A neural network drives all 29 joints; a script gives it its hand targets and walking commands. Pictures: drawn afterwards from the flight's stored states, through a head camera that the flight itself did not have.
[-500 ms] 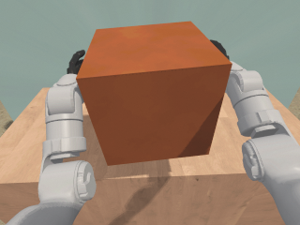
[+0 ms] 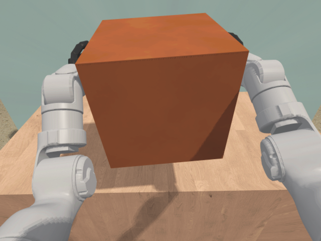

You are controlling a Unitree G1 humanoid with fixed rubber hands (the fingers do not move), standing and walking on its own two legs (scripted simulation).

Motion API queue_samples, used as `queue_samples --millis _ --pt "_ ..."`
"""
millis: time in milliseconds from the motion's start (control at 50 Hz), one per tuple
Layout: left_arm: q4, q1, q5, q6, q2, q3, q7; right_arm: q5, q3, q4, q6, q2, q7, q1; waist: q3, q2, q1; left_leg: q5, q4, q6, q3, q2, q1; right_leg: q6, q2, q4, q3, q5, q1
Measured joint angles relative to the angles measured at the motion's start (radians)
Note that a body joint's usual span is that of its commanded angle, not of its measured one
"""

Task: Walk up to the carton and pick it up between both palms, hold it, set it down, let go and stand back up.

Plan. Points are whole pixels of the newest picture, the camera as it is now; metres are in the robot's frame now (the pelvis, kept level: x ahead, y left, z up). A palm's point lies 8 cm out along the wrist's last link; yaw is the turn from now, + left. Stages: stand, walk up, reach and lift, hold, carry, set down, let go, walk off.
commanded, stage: reach and lift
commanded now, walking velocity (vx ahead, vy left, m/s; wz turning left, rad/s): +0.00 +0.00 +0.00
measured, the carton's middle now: (160, 86) +0.38 -0.01 +0.26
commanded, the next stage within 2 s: hold in 0.04 s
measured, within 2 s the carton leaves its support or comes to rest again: neither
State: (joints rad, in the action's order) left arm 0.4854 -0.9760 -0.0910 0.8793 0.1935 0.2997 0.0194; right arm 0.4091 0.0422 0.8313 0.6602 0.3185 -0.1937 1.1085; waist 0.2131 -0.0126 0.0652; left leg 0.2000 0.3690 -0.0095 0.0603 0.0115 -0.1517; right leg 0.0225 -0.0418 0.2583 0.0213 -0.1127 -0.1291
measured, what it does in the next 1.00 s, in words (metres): stands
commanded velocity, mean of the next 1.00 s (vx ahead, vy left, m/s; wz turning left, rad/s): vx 0.00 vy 0.00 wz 0.00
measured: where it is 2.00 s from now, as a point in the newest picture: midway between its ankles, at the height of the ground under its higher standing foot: outside the picture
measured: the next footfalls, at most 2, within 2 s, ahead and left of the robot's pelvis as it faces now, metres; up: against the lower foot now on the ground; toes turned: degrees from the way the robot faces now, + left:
none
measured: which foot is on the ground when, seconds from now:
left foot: down 0.00-1.00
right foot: down 0.00-1.00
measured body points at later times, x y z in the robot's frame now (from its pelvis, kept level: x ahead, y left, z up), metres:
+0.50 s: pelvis -0.01 +0.00 +0.00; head -0.10 +0.00 +0.44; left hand +0.38 +0.17 +0.32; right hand +0.38 -0.19 +0.32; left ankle +0.00 +0.12 -0.75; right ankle +0.02 -0.11 -0.75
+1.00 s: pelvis +0.00 +0.00 +0.00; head -0.09 +0.01 +0.44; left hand +0.39 +0.17 +0.30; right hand +0.39 -0.19 +0.31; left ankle +0.00 +0.12 -0.75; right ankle +0.02 -0.11 -0.75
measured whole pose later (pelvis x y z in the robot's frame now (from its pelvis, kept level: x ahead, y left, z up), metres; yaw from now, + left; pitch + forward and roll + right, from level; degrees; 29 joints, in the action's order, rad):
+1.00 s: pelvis +0.00 +0.00 +0.00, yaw +0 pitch -1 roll -1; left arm 0.43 -0.94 -0.10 0.91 0.18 0.29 0.03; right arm 0.44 0.08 0.81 0.69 0.34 -0.20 1.10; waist 0.22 -0.02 0.07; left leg 0.20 0.37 -0.01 0.07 0.01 -0.15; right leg 0.02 -0.05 0.25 0.00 -0.11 -0.12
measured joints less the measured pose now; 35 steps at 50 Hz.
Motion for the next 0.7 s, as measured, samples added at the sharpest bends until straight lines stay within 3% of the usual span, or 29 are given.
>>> queue_samples --millis 200,700 --pt "-0.044 0.026 -0.012 0.028 -0.017 0.008 0.004 0.019 0.019 -0.022 0.028 0.013 -0.005 -0.006 0.002 -0.008 0.004 0.005 0.005 0.001 -0.001 0.001 0.012 -0.001 -0.003 -0.001 -0.008 -0.001 0.014" --pt "0.092 -0.079 0.000 0.004 0.020 0.004 0.005 -0.009 -0.018 0.069 0.021 0.006 0.005 0.065 0.024 0.000 -0.016 -0.018 -0.006 -0.003 0.010 -0.004 -0.026 0.003 -0.003 0.007 -0.013 0.008 -0.029"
